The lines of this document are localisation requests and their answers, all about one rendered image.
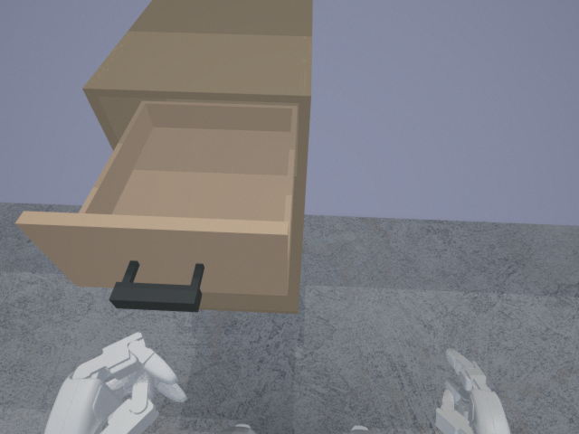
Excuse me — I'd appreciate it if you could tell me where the drawer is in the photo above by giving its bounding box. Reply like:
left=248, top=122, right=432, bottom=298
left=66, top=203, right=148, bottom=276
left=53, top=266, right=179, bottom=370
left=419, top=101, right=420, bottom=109
left=15, top=100, right=298, bottom=296

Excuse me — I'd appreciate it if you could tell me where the robot left hand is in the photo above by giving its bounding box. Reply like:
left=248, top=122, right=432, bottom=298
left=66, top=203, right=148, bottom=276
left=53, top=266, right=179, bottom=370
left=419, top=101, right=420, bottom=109
left=44, top=332, right=187, bottom=434

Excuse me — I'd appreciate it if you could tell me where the cabinet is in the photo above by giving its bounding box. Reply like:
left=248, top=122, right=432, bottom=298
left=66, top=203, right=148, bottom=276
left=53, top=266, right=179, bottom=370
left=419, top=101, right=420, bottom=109
left=82, top=0, right=313, bottom=314

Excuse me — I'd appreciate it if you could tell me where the handle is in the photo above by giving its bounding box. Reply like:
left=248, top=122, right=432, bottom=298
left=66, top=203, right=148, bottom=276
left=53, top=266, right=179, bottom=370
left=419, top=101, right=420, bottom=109
left=109, top=260, right=204, bottom=312

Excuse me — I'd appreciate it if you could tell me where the robot right hand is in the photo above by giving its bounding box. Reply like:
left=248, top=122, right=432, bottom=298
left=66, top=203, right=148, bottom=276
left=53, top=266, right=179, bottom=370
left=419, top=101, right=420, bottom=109
left=435, top=348, right=510, bottom=434

